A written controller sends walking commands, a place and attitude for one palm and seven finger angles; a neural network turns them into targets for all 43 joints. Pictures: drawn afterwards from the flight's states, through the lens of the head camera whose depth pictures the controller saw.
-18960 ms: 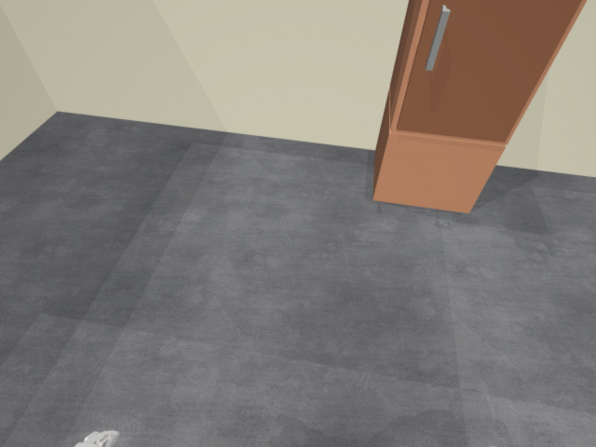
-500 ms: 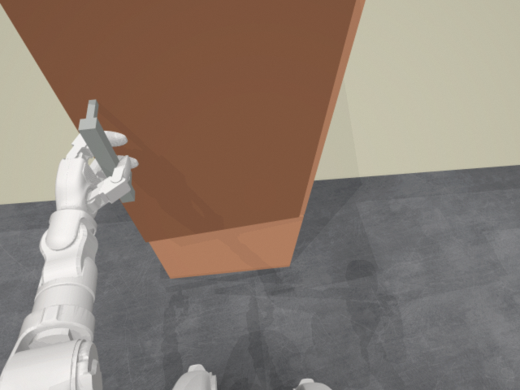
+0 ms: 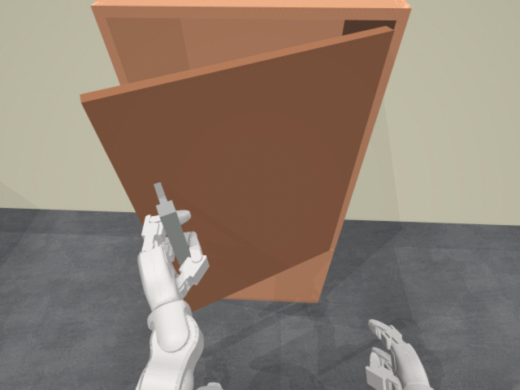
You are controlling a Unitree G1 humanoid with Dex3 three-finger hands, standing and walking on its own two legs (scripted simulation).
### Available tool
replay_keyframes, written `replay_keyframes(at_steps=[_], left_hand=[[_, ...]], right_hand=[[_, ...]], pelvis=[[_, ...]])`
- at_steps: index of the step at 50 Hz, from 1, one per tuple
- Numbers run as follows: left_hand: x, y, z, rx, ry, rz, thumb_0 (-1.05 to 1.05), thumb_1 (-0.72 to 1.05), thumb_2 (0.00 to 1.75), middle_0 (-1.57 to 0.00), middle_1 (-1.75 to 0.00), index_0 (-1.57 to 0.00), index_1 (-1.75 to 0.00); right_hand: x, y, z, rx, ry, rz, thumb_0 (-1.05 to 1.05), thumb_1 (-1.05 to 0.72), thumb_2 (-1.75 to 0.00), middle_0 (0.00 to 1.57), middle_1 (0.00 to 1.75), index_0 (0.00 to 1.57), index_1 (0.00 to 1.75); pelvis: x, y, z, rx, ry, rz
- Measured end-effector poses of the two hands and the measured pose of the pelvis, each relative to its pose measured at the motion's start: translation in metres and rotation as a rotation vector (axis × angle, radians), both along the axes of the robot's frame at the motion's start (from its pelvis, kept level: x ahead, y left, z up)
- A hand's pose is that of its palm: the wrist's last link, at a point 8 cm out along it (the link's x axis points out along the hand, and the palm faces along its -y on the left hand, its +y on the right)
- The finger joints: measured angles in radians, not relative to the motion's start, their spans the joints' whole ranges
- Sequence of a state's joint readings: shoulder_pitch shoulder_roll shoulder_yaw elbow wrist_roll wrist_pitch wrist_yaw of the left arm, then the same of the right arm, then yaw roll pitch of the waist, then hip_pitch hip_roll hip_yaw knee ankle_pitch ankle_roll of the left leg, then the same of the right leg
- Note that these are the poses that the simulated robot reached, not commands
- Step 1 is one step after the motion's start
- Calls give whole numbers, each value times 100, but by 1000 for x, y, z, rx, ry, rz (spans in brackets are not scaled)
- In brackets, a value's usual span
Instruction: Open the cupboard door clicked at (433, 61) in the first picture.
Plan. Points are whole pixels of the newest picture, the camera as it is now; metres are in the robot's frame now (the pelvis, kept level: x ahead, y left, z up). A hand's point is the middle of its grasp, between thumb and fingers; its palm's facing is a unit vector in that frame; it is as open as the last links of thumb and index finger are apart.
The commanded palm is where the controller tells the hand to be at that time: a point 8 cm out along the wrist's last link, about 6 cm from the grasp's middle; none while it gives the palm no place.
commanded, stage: pull the door open along its arc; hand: left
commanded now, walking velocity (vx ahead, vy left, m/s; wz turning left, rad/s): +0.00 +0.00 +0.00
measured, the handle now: (175, 234) +0.33 +0.16 +0.07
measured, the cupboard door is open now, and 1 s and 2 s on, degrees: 28 39 43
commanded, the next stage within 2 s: open thumb and fingers to let go in 0.22 s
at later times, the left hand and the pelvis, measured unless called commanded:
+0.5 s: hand (222, 290) +0.24 +0.07 +0.07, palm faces +0.41 -0.91 +0.00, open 6.4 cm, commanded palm +0.19 +0.11 +0.07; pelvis +0.00 -0.03 +0.00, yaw +1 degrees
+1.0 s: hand (222, 290) +0.25 +0.07 +0.07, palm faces +0.37 -0.93 -0.01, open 14.2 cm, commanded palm +0.20 +0.10 +0.07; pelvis -0.01 -0.02 -0.01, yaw +1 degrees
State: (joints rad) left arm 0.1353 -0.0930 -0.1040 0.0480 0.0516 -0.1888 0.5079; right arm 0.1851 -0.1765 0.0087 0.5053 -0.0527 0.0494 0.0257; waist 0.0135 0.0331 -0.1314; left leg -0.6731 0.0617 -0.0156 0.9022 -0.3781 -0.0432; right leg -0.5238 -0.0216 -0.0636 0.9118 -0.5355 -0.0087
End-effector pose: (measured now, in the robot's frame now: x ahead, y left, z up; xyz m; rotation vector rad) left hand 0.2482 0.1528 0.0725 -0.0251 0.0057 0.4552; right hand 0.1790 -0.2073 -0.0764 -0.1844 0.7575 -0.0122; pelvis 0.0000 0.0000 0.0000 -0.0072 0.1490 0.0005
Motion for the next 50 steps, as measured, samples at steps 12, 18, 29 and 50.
replay_keyframes(at_steps=[12,18,29,50], left_hand=[[-49,-38,3,21,38,-121,0,69,74,-31,-132,-34,-134],[-53,-44,2,23,32,-112,0,67,76,-33,-132,-36,-134],[-46,-39,-2,9,19,-30,0,45,71,-36,-130,-37,-131],[-42,-36,-4,26,12,-76,0,-45,32,-27,-98,-28,-98]], right_hand=[[-3,-19,3,10,-40,-12,1,-90,-90,20,30,21,30],[-4,-30,0,-6,-55,-11,1,-90,-90,20,30,21,30],[-8,-36,-9,-20,-18,4,1,-91,-90,20,30,20,30],[-10,-21,-10,-19,-23,-2,1,-90,-90,20,30,21,30]], pelvis=[[4,-16,0,8,-35,11],[3,-23,-2,13,-42,15],[-2,-30,-4,23,-31,22],[-5,-16,-6,11,-22,17]])
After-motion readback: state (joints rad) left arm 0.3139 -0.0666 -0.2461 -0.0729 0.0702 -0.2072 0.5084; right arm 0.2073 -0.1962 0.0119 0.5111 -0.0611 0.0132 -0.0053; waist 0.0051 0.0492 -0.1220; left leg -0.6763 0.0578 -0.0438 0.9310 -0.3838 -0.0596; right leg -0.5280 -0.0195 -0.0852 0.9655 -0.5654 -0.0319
